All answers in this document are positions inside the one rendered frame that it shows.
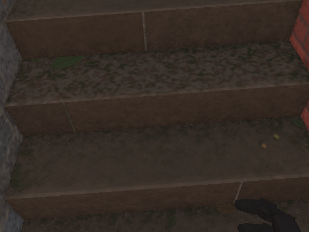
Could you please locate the robot right hand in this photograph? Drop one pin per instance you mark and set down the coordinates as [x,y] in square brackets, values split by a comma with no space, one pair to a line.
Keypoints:
[281,222]

